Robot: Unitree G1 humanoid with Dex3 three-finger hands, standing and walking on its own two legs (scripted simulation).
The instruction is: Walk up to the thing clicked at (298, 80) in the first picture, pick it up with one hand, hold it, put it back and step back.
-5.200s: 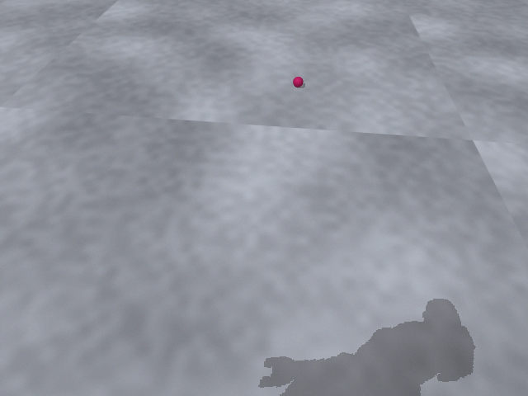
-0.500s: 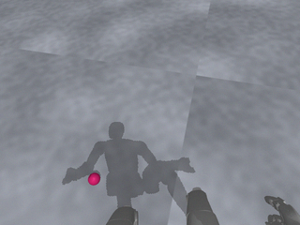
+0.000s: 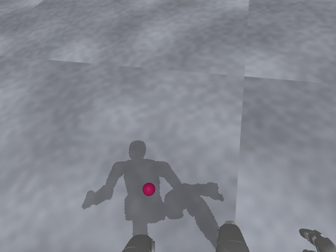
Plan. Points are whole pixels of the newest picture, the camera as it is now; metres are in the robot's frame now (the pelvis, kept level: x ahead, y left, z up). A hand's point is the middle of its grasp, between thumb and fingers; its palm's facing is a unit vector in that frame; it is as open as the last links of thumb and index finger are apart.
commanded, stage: walk up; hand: left
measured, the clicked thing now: (148, 189) +0.49 +0.20 -0.69
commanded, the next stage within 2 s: none
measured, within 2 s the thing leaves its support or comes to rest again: neither
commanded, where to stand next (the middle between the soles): +0.10 +0.03 m, yaw -5 degrees
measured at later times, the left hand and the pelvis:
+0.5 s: hand out of the picture +0.13 +0.34 -0.13, palm faces -0.16 -0.92 -0.36, open 7.4 cm; pelvis +0.01 +0.08 +0.02, yaw -7 degrees
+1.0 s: hand out of the picture +0.12 +0.34 -0.12, palm faces -0.18 -0.89 -0.42, open 7.3 cm; pelvis +0.02 +0.06 +0.02, yaw -12 degrees
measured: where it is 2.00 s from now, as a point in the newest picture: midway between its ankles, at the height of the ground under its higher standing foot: outside the picture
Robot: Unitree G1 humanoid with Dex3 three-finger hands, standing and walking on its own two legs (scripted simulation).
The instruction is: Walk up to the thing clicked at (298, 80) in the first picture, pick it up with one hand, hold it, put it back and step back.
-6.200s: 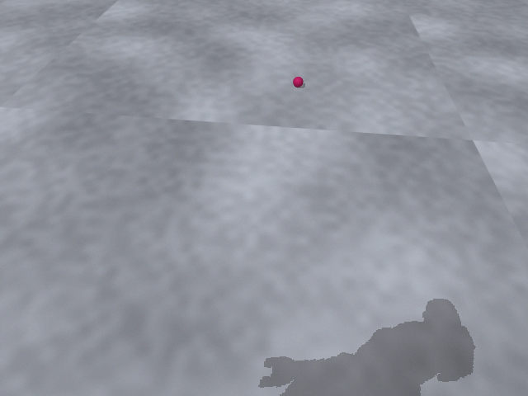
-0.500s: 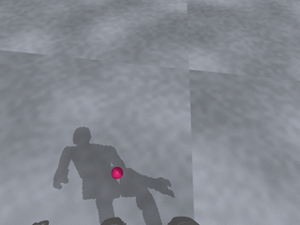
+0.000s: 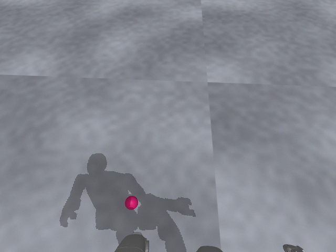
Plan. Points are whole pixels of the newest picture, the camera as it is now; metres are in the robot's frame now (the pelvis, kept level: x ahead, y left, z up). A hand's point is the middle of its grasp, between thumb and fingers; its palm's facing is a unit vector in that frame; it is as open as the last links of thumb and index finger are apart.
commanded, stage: walk up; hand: left
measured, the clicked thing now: (131, 202) +0.43 +0.23 -0.71
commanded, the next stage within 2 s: stand in 1.24 s
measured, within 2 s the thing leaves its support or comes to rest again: neither
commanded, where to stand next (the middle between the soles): +0.09 -0.02 m, yaw +6 degrees
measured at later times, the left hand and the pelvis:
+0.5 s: hand out of the picture +0.11 +0.25 -0.12, palm faces +0.07 -0.94 -0.33, open 7.4 cm; pelvis +0.01 -0.01 +0.02, yaw +4 degrees
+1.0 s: hand out of the picture +0.09 +0.27 -0.13, palm faces +0.10 -0.94 -0.32, open 7.4 cm; pelvis +0.03 +0.01 +0.03, yaw +5 degrees
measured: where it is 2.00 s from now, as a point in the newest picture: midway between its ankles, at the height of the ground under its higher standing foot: outside the picture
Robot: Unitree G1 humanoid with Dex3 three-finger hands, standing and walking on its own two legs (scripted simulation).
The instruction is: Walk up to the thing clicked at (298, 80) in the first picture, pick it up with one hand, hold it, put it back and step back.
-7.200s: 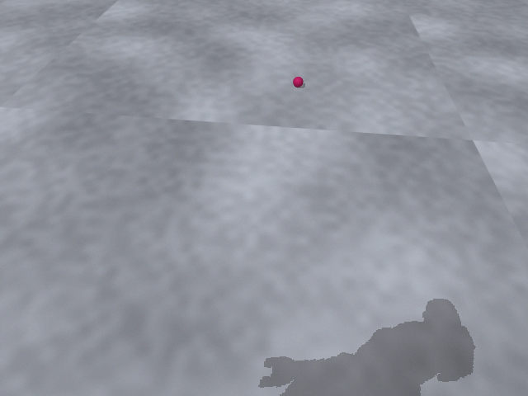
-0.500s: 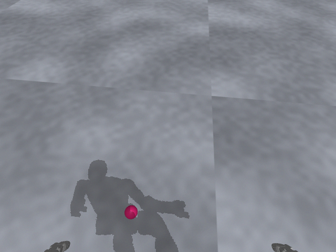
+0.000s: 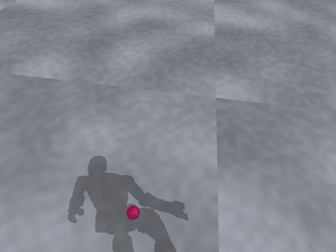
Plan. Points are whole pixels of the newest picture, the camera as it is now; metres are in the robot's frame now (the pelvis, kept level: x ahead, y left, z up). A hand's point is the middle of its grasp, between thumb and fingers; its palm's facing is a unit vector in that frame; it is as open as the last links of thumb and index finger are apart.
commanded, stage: walk up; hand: left
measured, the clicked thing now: (133, 212) +0.43 +0.18 -0.74
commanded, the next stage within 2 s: stand in 0.24 s
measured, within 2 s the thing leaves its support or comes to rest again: neither
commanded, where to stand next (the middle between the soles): +0.06 -0.03 m, yaw +1 degrees
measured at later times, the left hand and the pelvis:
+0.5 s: hand out of the picture +0.08 +0.26 -0.15, palm faces +0.00 -0.94 -0.34, open 7.4 cm; pelvis -0.01 +0.01 +0.00, yaw -1 degrees
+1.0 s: hand out of the picture +0.05 +0.25 -0.16, palm faces -0.03 -0.94 -0.34, open 7.4 cm; pelvis -0.02 +0.00 +0.00, yaw -1 degrees
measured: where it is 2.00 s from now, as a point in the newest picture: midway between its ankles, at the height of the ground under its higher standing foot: outside the picture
